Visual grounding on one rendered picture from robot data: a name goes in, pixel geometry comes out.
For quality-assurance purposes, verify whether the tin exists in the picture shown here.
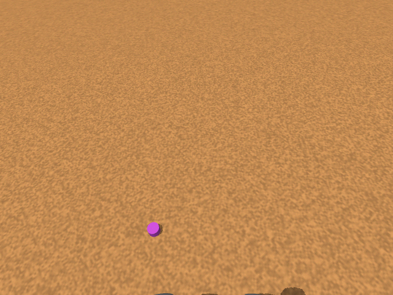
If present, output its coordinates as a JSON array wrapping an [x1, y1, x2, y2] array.
[[147, 222, 160, 237]]

